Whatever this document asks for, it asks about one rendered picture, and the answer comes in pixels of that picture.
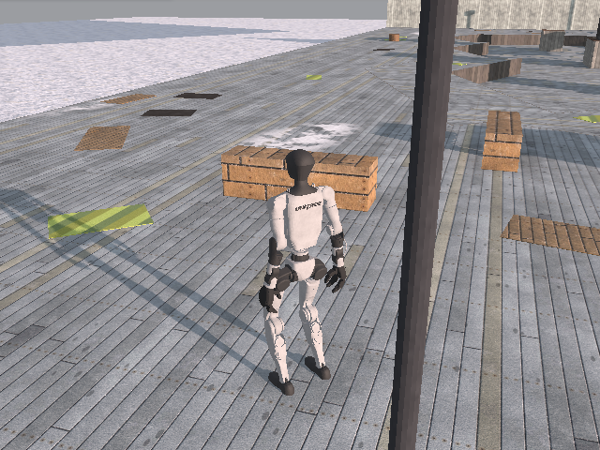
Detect robot left hand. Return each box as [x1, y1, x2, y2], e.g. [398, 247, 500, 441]
[259, 285, 281, 313]

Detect robot right forearm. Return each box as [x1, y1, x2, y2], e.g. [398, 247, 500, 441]
[330, 225, 344, 267]

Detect right robot upper arm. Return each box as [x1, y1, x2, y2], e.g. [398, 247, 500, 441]
[316, 186, 342, 236]

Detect right robot foot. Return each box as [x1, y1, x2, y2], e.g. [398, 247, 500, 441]
[305, 356, 331, 380]

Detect robot left forearm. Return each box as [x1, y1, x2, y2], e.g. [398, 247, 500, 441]
[263, 237, 283, 289]

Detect left robot upper arm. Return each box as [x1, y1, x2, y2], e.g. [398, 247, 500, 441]
[266, 193, 287, 250]

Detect robot right hand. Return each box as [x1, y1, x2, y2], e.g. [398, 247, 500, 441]
[324, 265, 346, 293]

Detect robot foot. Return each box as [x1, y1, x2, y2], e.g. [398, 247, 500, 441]
[305, 356, 331, 380]
[268, 371, 294, 396]

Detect left robot foot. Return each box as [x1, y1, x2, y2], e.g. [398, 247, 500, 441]
[268, 371, 294, 396]

